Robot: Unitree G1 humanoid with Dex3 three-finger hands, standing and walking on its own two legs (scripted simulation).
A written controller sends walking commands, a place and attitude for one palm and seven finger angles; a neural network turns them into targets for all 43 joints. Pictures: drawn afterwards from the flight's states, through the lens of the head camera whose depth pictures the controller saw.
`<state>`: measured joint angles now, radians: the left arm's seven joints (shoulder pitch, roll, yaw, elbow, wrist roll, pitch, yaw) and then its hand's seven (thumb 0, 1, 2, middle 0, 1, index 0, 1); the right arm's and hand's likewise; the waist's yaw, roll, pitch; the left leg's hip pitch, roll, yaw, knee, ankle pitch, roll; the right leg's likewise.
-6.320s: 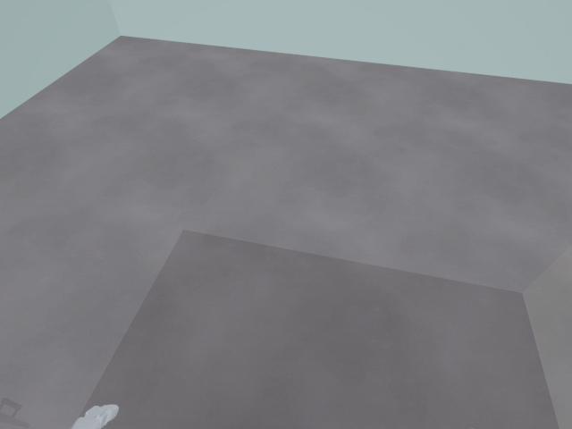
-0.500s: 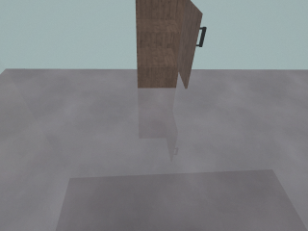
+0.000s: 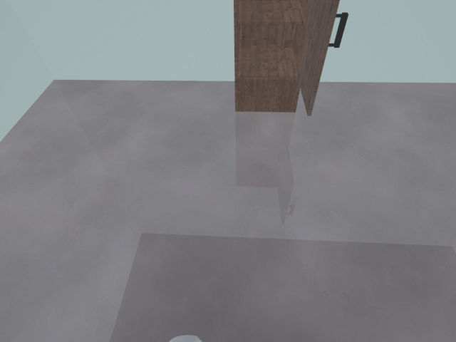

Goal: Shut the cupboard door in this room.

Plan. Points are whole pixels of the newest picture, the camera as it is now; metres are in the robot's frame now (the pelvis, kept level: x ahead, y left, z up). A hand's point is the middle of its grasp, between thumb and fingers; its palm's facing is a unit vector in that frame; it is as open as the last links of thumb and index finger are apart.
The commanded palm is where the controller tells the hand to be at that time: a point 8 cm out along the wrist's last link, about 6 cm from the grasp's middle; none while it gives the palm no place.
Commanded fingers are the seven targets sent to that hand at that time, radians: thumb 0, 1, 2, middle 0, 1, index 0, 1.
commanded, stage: stand and wait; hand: left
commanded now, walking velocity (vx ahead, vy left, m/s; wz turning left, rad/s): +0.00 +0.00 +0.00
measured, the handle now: (335, 30) +1.31 -0.41 -0.05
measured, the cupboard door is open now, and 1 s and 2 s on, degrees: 93 93 93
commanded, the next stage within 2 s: turn or walk to find it in 0.30 s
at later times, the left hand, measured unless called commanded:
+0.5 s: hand out of the picture +0.00 +0.22 -0.17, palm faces +0.11 -0.97 -0.23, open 7.4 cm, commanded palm none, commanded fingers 0.00 0.90 0.90 -0.20 -0.30 -0.20 -0.30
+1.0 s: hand out of the picture +0.05 +0.26 -0.16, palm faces +0.23 -0.94 -0.26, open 7.4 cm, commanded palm none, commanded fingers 0.00 0.90 0.90 -0.20 -0.30 -0.20 -0.30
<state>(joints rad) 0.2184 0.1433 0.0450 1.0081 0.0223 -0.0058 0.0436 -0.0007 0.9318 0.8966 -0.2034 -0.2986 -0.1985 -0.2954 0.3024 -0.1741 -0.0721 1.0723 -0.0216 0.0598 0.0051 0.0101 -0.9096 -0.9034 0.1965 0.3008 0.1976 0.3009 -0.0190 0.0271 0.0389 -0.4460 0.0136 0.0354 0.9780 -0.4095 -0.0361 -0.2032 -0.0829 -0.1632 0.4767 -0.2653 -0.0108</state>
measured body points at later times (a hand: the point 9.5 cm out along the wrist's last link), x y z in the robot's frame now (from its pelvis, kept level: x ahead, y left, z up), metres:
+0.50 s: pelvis +0.00 +0.03 -0.01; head +0.02 +0.02 +0.44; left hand -0.01 +0.27 -0.16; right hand +0.11 -0.19 -0.17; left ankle +0.00 +0.16 -0.74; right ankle +0.00 -0.09 -0.74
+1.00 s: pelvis -0.01 +0.03 +0.00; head +0.03 +0.04 +0.45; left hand +0.04 +0.31 -0.14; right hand +0.06 -0.20 -0.16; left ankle -0.02 +0.15 -0.74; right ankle -0.01 -0.11 -0.70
